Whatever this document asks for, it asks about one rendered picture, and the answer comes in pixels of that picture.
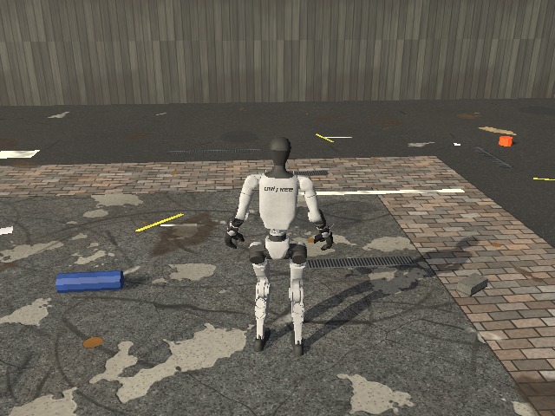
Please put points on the robot right foot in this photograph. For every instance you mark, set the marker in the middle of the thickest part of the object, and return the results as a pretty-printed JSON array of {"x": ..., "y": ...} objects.
[{"x": 297, "y": 349}]

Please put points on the left robot forearm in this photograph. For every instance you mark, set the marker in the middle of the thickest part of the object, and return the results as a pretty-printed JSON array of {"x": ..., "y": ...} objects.
[{"x": 234, "y": 224}]

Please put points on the left robot hand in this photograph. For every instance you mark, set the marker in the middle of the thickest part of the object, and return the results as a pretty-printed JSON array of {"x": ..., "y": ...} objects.
[{"x": 228, "y": 239}]

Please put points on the right robot hand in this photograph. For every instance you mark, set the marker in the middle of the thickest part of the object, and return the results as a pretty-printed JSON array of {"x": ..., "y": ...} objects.
[{"x": 329, "y": 241}]

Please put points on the right robot forearm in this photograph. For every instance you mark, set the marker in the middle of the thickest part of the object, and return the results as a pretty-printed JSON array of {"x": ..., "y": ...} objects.
[{"x": 322, "y": 226}]

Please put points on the left robot upper arm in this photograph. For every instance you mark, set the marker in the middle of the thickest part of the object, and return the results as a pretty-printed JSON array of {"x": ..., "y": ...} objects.
[{"x": 251, "y": 182}]

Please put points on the right robot upper arm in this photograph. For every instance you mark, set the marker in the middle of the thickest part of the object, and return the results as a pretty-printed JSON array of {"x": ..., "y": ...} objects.
[{"x": 305, "y": 183}]

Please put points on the robot right thigh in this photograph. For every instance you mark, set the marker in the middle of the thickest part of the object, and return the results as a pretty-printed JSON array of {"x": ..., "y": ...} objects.
[{"x": 298, "y": 255}]

